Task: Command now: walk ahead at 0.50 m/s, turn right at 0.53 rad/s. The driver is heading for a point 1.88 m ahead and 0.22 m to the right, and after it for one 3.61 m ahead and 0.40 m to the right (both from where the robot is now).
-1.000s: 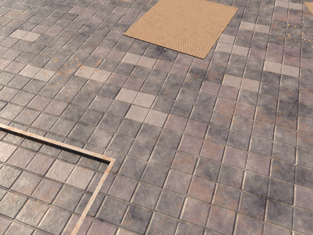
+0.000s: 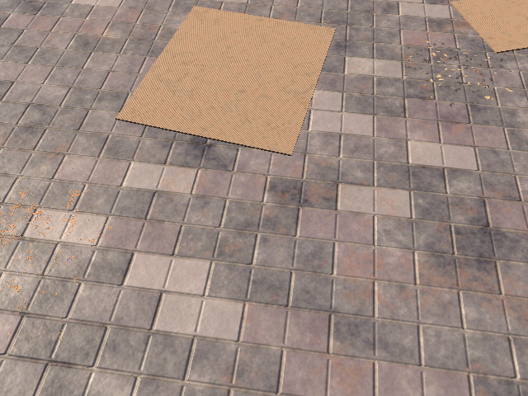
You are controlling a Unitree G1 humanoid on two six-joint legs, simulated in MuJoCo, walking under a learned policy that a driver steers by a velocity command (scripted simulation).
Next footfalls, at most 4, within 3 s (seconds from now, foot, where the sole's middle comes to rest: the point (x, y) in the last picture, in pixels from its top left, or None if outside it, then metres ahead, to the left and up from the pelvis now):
0.10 right None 0.21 -0.08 -0.77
0.64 left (268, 356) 0.57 0.00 -0.77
1.16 right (365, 286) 0.76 -0.28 -0.77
1.70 left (304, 204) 1.05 -0.14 -0.77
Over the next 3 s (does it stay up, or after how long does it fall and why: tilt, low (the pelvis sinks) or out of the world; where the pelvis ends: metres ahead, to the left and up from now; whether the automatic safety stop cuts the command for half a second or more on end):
stays up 1.58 -0.12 0.01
